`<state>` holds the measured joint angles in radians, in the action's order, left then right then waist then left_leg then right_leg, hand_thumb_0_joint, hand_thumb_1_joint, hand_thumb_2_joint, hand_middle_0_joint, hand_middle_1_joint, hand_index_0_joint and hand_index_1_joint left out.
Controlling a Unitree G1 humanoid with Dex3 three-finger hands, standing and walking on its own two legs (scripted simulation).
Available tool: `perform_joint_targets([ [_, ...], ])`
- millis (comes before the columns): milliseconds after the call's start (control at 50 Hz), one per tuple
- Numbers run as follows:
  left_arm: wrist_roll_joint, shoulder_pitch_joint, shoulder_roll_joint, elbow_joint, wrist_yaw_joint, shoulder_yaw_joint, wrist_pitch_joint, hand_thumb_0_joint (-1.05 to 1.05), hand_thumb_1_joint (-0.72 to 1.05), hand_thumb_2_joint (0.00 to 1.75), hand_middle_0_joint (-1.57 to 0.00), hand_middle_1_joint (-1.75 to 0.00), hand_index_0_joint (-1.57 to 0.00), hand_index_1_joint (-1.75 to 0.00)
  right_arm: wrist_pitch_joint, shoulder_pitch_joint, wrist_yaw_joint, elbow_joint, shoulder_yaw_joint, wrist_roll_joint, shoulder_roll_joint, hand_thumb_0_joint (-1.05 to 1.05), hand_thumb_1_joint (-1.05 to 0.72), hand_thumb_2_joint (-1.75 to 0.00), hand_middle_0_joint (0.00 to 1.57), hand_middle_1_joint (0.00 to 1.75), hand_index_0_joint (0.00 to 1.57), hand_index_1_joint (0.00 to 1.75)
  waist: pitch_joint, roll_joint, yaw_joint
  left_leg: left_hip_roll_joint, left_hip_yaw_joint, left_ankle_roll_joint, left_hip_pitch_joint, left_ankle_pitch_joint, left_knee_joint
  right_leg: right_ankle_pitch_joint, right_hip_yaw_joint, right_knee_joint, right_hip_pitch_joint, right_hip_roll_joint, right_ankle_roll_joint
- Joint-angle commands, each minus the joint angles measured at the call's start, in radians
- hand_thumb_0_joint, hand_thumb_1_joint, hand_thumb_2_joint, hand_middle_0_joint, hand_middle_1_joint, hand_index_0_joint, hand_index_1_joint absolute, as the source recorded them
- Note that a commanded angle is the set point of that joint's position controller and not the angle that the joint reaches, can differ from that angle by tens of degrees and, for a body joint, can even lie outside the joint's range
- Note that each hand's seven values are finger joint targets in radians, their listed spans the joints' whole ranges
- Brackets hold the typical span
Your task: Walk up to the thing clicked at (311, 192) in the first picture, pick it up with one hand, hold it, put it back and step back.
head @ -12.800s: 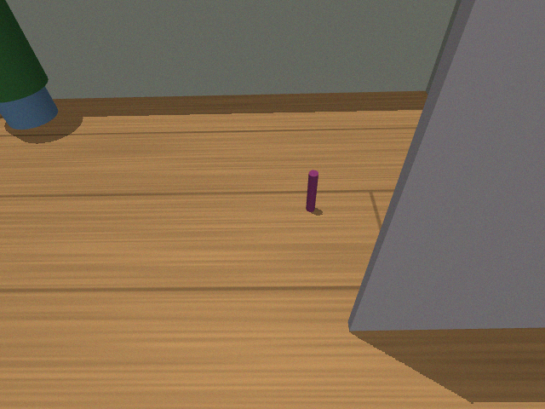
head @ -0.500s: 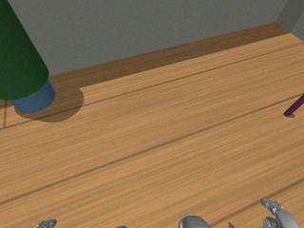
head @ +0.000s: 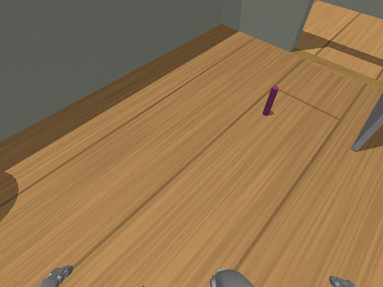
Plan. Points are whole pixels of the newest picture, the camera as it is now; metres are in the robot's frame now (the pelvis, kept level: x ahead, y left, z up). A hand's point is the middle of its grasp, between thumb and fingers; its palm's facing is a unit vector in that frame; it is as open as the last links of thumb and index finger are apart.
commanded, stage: walk up
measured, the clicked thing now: (270, 101) +1.34 -0.56 -0.63
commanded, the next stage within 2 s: stand in 1.76 s
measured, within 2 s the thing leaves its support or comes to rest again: neither
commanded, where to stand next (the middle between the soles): +0.07 -0.02 m, yaw -30 degrees
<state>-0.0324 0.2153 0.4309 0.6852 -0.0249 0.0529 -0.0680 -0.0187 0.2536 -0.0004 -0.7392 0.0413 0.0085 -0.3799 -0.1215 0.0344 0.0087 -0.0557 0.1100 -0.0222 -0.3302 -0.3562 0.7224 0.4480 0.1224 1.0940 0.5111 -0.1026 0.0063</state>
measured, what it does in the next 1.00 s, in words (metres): steps on the spot, turning right: right foot, then left foot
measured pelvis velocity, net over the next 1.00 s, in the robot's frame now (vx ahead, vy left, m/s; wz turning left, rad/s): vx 0.00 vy -0.03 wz -0.48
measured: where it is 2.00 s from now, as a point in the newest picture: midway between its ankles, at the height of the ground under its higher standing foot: outside the picture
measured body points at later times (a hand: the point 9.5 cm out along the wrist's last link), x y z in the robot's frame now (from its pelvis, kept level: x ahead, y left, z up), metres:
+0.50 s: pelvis +0.00 -0.03 -0.01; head +0.04 -0.05 +0.44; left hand +0.19 +0.25 -0.11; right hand -0.01 -0.35 -0.13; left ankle +0.07 +0.09 -0.70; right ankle +0.00 -0.16 -0.72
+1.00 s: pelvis +0.00 -0.03 -0.01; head +0.02 -0.05 +0.44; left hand +0.21 +0.23 -0.11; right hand -0.08 -0.36 -0.12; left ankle +0.09 +0.10 -0.71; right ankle -0.04 -0.13 -0.72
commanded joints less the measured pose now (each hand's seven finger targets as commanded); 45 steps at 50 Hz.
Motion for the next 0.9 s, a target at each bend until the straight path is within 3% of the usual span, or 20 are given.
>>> perform_joint_targets([
  [0, 0.021, 0.045, 0.195, -0.065, -0.023, 0.088, 0.035, 0.00, 0.90, 0.90, -0.20, -0.30, -0.20, -0.30, -0.048, -0.016, -0.024, 0.084, 0.100, 0.006, -0.298, 0.00, -0.90, -0.90, 0.20, 0.30, 0.20, 0.30, 0.063, -0.214, 0.001, -0.250, -0.240, -0.128, 0.097, 0.064, -0.388, -0.084, -0.013, 0.011, 0.085, 0.096, -0.005],
  [100, 0.019, -0.036, 0.157, -0.067, -0.031, 0.070, 0.060, 0.00, 0.90, 0.90, -0.20, -0.30, -0.20, -0.30, -0.039, 0.074, 0.002, 0.086, 0.107, 0.024, -0.324, 0.00, -0.90, -0.90, 0.20, 0.30, 0.20, 0.30, 0.120, -0.248, 0.063, -0.257, -0.109, -0.154, 0.170, 0.242, -0.282, 0.002, -0.142, -0.267, -0.023, 0.099, 0.000],
  [180, 0.015, 0.103, 0.150, 0.021, 0.004, 0.078, 0.081, 0.00, 0.90, 0.90, -0.20, -0.30, -0.20, -0.30, -0.002, 0.022, 0.011, 0.110, 0.099, 0.009, -0.301, 0.00, -0.90, -0.90, 0.20, 0.30, 0.20, 0.30, 0.182, -0.220, -0.013, -0.227, 0.000, -0.101, 0.045, 0.293, -0.030, -0.175, -0.236, -0.563, -0.304, 0.033, -0.024],
  [200, 0.011, 0.178, 0.204, 0.047, 0.017, 0.102, 0.093, 0.00, 0.90, 0.90, -0.20, -0.30, -0.20, -0.30, 0.004, 0.031, 0.012, 0.118, 0.079, 0.006, -0.245, 0.00, -0.90, -0.90, 0.20, 0.30, 0.20, 0.30, 0.215, -0.058, -0.060, -0.172, 0.040, -0.064, -0.079, 0.207, 0.195, -0.139, -0.123, -0.641, -0.461, 0.061, -0.050],
  [220, -0.001, 0.182, 0.304, 0.031, 0.032, 0.127, 0.106, 0.00, 0.90, 0.90, -0.20, -0.30, -0.20, -0.30, 0.007, 0.040, 0.015, 0.142, 0.048, -0.004, -0.153, 0.00, -0.90, -0.90, 0.20, 0.30, 0.20, 0.30, 0.164, 0.230, -0.057, -0.036, 0.046, -0.003, -0.379, -0.176, 0.394, -0.136, 0.314, -0.722, -0.558, 0.290, -0.128],
  [240, 0.001, 0.150, 0.342, -0.004, 0.037, 0.124, 0.107, 0.00, 0.90, 0.90, -0.20, -0.30, -0.20, -0.30, 0.012, -0.032, 0.001, 0.162, 0.055, -0.002, -0.208, 0.00, -0.90, -0.90, 0.20, 0.30, 0.20, 0.30, 0.141, 0.184, -0.073, -0.030, -0.088, 0.027, -0.420, -0.265, 0.433, -0.194, 0.566, -0.728, -0.437, 0.454, -0.294],
  [260, 0.017, 0.113, 0.325, -0.006, 0.041, 0.118, 0.102, 0.00, 0.90, 0.90, -0.20, -0.30, -0.20, -0.30, 0.012, -0.050, -0.008, 0.138, 0.071, -0.006, -0.258, 0.00, -0.90, -0.90, 0.20, 0.30, 0.20, 0.30, 0.104, 0.089, -0.062, -0.067, -0.150, 0.028, -0.366, -0.264, 0.461, -0.213, 0.521, -0.712, -0.342, 0.451, -0.320],
  [320, 0.018, 0.020, 0.252, -0.007, 0.055, 0.085, 0.109, 0.00, 0.90, 0.90, -0.20, -0.30, -0.20, -0.30, 0.004, 0.040, -0.005, 0.051, 0.068, -0.005, -0.248, 0.00, -0.90, -0.90, 0.20, 0.30, 0.20, 0.30, 0.108, 0.081, 0.009, -0.066, -0.132, 0.014, -0.255, -0.105, 0.371, -0.358, 0.278, -0.601, -0.264, 0.296, -0.218],
  [440, 0.011, 0.030, 0.253, -0.010, 0.061, 0.072, 0.111, 0.00, 0.90, 0.90, -0.20, -0.30, -0.20, -0.30, 0.004, 0.039, -0.004, 0.033, 0.075, 0.005, -0.239, 0.00, -0.90, -0.90, 0.20, 0.30, 0.20, 0.30, 0.117, 0.134, 0.004, -0.004, -0.106, -0.009, -0.109, -0.112, 0.235, -0.528, 0.293, -0.509, -0.126, 0.275, -0.233],
  [500, 0.025, -0.028, 0.223, -0.021, 0.060, 0.061, 0.096, 0.00, 0.90, 0.90, -0.20, -0.30, -0.20, -0.30, -0.014, 0.119, -0.006, -0.005, 0.084, 0.008, -0.225, 0.00, -0.90, -0.90, 0.20, 0.30, 0.20, 0.30, 0.153, 0.110, 0.062, 0.049, -0.073, -0.026, 0.096, 0.035, -0.035, -0.484, 0.213, -0.396, -0.031, 0.207, -0.169],
  [540, 0.036, 0.017, 0.115, -0.031, 0.061, 0.031, 0.089, 0.00, 0.90, 0.90, -0.20, -0.30, -0.20, -0.30, -0.028, 0.099, -0.012, 0.013, 0.109, 0.033, -0.330, 0.00, -0.90, -0.90, 0.20, 0.30, 0.20, 0.30, 0.153, -0.189, 0.049, -0.234, -0.513, -0.123, 0.191, 0.017, -0.284, -0.150, 0.055, -0.080, 0.152, 0.006, -0.038],
  [560, 0.029, 0.013, 0.187, -0.011, 0.078, 0.049, 0.088, 0.00, 0.90, 0.90, -0.20, -0.30, -0.20, -0.30, -0.029, 0.066, -0.005, 0.019, 0.122, 0.012, -0.387, 0.00, -0.90, -0.90, 0.20, 0.30, 0.20, 0.30, 0.169, -0.250, 0.055, -0.426, -0.699, -0.253, 0.131, 0.094, -0.346, 0.166, 0.019, 0.043, 0.118, 0.001, -0.015],
  [580, 0.022, 0.014, 0.225, 0.011, 0.081, 0.057, 0.091, 0.00, 0.90, 0.90, -0.20, -0.30, -0.20, -0.30, -0.029, 0.029, -0.002, 0.023, 0.127, 0.015, -0.374, 0.00, -0.90, -0.90, 0.20, 0.30, 0.20, 0.30, 0.123, -0.171, 0.032, -0.434, -0.693, -0.298, 0.064, 0.085, -0.343, 0.167, 0.039, 0.125, 0.109, 0.031, -0.015],
  [620, 0.030, 0.034, 0.217, 0.055, 0.063, 0.071, 0.090, 0.00, 0.90, 0.90, -0.20, -0.30, -0.20, -0.30, -0.031, -0.030, -0.010, 0.028, 0.101, 0.022, -0.312, 0.00, -0.90, -0.90, 0.20, 0.30, 0.20, 0.30, 0.049, -0.122, 0.004, -0.286, -0.462, -0.207, 0.004, 0.013, -0.311, 0.071, 0.019, 0.119, 0.090, 0.060, -0.023],
  [720, 0.018, 0.031, 0.171, 0.076, 0.024, 0.067, 0.103, 0.00, 0.90, 0.90, -0.20, -0.30, -0.20, -0.30, -0.021, 0.001, 0.002, 0.015, 0.094, 0.034, -0.321, 0.00, -0.90, -0.90, 0.20, 0.30, 0.20, 0.30, 0.105, -0.240, 0.034, -0.246, -0.301, -0.186, 0.039, -0.006, -0.263, 0.091, -0.121, -0.196, -0.052, 0.074, -0.015],
  [780, 0.012, 0.117, 0.147, 0.129, 0.037, 0.071, 0.118, 0.00, 0.90, 0.90, -0.20, -0.30, -0.20, -0.30, 0.001, -0.044, 0.009, 0.022, 0.071, 0.021, -0.276, 0.00, -0.90, -0.90, 0.20, 0.30, 0.20, 0.30, 0.143, -0.178, -0.035, -0.192, -0.169, -0.123, -0.050, 0.152, -0.070, -0.119, -0.171, -0.513, -0.301, 0.027, -0.036],
  [800, 0.003, 0.131, 0.173, 0.139, 0.047, 0.083, 0.125, 0.00, 0.90, 0.90, -0.20, -0.30, -0.20, -0.30, 0.004, -0.015, 0.008, 0.016, 0.052, 0.018, -0.220, 0.00, -0.90, -0.90, 0.20, 0.30, 0.20, 0.30, 0.161, -0.103, -0.042, -0.162, -0.130, -0.087, -0.129, 0.143, 0.060, -0.118, -0.079, -0.584, -0.404, 0.056, -0.050],
  [820, -0.010, 0.118, 0.240, 0.123, 0.057, 0.095, 0.135, 0.00, 0.90, 0.90, -0.20, -0.30, -0.20, -0.30, 0.005, -0.015, 0.007, 0.034, 0.028, 0.006, -0.146, 0.00, -0.90, -0.90, 0.20, 0.30, 0.20, 0.30, 0.139, 0.102, -0.035, -0.076, -0.076, -0.016, -0.281, -0.003, 0.219, -0.122, 0.276, -0.676, -0.436, 0.244, -0.109],
  [840, -0.005, 0.075, 0.285, 0.104, 0.059, 0.088, 0.136, 0.00, 0.90, 0.90, -0.20, -0.30, -0.20, -0.30, 0.012, -0.097, -0.007, 0.041, 0.038, 0.001, -0.181, 0.00, -0.90, -0.90, 0.20, 0.30, 0.20, 0.30, 0.101, 0.116, -0.044, -0.032, -0.127, 0.002, -0.280, -0.236, 0.230, -0.177, 0.515, -0.697, -0.280, 0.406, -0.248],
  [880, 0.012, 0.028, 0.230, 0.103, 0.058, 0.066, 0.142, 0.00, 0.90, 0.90, -0.20, -0.30, -0.20, -0.30, 0.005, -0.067, -0.009, -0.008, 0.049, -0.003, -0.222, 0.00, -0.90, -0.90, 0.20, 0.30, 0.20, 0.30, 0.104, 0.008, -0.009, -0.065, -0.169, 0.000, -0.207, -0.245, 0.225, -0.384, 0.376, -0.599, -0.281, 0.368, -0.259],
])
